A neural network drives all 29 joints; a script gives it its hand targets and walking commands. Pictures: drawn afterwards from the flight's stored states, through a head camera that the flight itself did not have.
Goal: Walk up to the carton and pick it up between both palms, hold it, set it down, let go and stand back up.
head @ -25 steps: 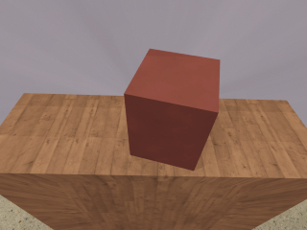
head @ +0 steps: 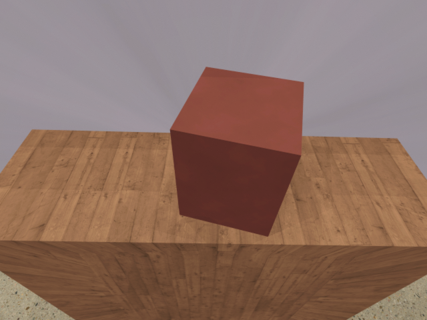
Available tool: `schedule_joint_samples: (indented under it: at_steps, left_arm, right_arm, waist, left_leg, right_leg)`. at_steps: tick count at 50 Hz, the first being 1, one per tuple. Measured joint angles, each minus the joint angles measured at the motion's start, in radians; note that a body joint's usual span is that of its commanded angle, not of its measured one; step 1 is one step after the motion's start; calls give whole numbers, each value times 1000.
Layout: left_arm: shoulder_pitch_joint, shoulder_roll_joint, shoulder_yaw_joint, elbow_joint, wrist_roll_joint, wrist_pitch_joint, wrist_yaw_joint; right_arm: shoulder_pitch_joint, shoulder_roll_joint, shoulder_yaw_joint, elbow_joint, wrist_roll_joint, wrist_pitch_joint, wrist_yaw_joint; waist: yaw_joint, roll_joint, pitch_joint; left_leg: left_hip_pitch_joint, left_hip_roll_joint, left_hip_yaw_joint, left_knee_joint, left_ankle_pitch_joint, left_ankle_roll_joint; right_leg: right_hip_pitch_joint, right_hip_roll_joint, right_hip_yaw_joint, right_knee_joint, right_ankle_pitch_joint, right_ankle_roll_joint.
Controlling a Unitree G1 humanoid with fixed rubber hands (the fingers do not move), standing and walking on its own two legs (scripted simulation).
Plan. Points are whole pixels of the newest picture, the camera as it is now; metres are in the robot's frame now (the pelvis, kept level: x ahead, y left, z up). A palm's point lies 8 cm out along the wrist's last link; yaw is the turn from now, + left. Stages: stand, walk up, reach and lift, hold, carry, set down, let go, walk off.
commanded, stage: stand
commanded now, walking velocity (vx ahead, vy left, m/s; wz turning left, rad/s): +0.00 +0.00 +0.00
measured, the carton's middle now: (237, 153) +0.44 -0.06 +0.08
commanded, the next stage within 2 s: none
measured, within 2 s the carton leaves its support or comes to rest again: neither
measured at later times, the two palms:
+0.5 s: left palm out of the picture +0.05 +0.29 -0.12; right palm out of the picture +0.07 -0.31 -0.12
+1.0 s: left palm out of the picture +0.06 +0.29 -0.12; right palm out of the picture +0.07 -0.31 -0.11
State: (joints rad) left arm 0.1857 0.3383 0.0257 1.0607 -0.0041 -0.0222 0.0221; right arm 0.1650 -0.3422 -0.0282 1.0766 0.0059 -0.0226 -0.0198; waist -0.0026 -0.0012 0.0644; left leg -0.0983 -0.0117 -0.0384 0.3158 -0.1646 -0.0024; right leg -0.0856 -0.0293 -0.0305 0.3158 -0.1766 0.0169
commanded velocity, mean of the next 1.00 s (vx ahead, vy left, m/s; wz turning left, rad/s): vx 0.00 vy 0.00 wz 0.00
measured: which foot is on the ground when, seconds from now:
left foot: down 0.00-1.00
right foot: down 0.00-1.00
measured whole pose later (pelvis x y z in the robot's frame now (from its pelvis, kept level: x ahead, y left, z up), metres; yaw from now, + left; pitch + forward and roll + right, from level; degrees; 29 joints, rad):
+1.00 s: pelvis +0.00 +0.00 +0.00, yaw +0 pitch -3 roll +0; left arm 0.18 0.34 0.02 1.06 0.00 -0.03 0.02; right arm 0.16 -0.36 -0.03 1.07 0.00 -0.02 -0.02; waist 0.00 0.00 0.05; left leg -0.10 0.00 -0.04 0.32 -0.17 -0.01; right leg -0.08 -0.02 -0.03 0.31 -0.18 0.01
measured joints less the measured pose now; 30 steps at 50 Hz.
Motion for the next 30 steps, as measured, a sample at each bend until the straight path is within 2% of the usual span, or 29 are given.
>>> schedule_joint_samples:
  at_steps: [30]
  left_arm:
    - [11,0,-2,4,-1,0,2]
  right_arm:
    - [-5,-9,4,-6,-3,2,-1]
  waist:
    - [9,5,-10]
  left_leg:
    - [1,11,-9,0,-5,-11]
  right_leg:
    - [5,9,-7,-4,-5,-8]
